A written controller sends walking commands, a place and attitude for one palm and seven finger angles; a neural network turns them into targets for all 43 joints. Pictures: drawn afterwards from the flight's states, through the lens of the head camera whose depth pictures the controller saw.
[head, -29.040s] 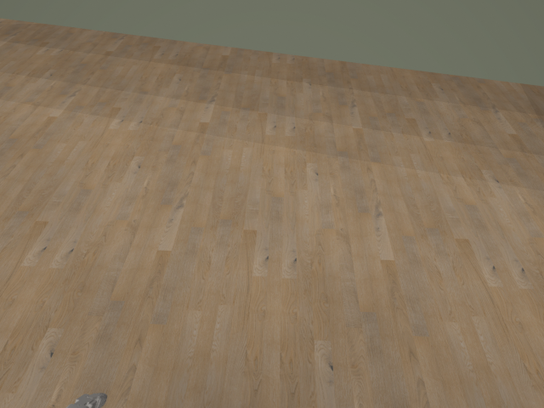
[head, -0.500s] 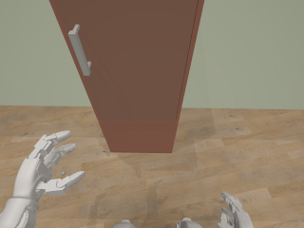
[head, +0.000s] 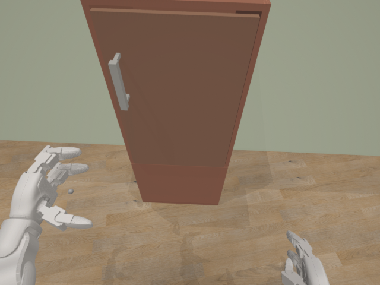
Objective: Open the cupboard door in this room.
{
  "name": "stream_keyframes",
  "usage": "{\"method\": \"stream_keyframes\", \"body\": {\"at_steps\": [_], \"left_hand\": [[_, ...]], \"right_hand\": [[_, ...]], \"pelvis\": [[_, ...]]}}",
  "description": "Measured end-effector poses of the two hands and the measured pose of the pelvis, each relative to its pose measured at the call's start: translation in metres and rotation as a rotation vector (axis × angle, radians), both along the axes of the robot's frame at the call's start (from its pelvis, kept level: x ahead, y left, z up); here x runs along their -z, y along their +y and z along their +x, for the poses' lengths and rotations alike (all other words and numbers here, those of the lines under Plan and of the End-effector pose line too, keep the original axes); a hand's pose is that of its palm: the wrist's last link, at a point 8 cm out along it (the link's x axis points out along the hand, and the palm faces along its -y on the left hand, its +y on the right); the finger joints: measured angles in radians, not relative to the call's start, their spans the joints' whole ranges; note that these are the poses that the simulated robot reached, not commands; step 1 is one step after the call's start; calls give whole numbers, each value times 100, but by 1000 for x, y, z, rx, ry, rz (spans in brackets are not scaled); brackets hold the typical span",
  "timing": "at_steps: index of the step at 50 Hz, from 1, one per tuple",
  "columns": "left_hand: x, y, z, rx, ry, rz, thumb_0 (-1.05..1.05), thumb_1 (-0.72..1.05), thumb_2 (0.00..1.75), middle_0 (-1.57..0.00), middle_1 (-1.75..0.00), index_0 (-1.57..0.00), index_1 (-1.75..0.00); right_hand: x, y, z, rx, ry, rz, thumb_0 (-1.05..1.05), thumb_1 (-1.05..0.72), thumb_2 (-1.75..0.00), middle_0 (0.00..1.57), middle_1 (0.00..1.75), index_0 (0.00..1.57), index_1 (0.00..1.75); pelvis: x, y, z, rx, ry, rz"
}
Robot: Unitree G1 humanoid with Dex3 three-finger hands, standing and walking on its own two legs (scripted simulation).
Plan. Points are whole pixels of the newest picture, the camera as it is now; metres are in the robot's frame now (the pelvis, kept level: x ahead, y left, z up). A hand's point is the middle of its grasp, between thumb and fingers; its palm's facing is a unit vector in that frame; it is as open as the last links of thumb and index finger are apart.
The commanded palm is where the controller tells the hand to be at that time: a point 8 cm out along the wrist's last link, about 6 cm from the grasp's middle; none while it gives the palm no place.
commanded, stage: raise the hand with hooked fingers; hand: left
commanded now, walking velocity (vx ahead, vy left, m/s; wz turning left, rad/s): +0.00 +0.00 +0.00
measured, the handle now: (121, 82) +0.58 +0.24 +0.10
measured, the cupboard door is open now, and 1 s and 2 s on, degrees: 0 0 0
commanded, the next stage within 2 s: move the hooked fingers beside the handle in 0.80 s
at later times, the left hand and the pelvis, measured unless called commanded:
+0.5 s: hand (66, 161) +0.31 +0.27 +0.11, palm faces +0.05 -1.00 -0.03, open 14.0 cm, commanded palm +0.27 +0.31 +0.11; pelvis +0.00 -0.01 +0.01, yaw -1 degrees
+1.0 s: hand (69, 164) +0.30 +0.26 +0.11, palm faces +0.07 -1.00 -0.02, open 14.0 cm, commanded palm +0.29 +0.30 +0.11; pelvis +0.00 -0.01 +0.01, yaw +0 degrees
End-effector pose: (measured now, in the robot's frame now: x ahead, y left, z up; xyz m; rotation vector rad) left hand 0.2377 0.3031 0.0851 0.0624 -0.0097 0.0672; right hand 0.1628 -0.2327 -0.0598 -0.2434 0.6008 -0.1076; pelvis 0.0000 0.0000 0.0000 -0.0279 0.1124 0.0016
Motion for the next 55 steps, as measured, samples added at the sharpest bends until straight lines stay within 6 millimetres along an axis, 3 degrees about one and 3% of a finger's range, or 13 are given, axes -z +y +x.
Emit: {"method": "stream_keyframes", "body": {"at_steps": [8, 19, 28, 47, 55], "left_hand": [[-16, 14, 16, -8, 10, -3, -1, -48, 30, -30, -118, -30, -118], [-36, 24, 42, -2, -1, -22, -1, -50, 30, -30, -120, -30, -120], [-28, 12, 43, 10, 18, -29, -1, -50, 30, -30, -120, -30, -120], [-31, 7, 35, -5, 8, -35, -1, -50, 30, -30, -120, -30, -120], [-27, 5, 59, -3, 20, -39, -1, -51, 30, -30, -120, -30, -120]], "right_hand": [[2, 8, 1, -17, 26, 17, 1, -90, -90, 20, 30, 20, 30], [1, -13, -19, 40, 86, -18, 1, -90, -90, 20, 30, 20, 30], [-1, -27, -28, 66, 100, -30, 1, -91, -90, 20, 30, 20, 30], [0, -22, -19, 38, 68, -1, 1, -90, -90, 20, 30, 20, 30], [5, -26, -25, 38, 105, -28, 1, -90, -90, 20, 30, 20, 30]], "pelvis": [[-6, 1, 2, -1, -17, 1], [-12, -3, 4, 8, -30, 7], [-13, -6, 3, 21, -28, 14], [-13, -14, -2, 14, -38, 17], [-10, -16, -8, 0, -28, 15]]}}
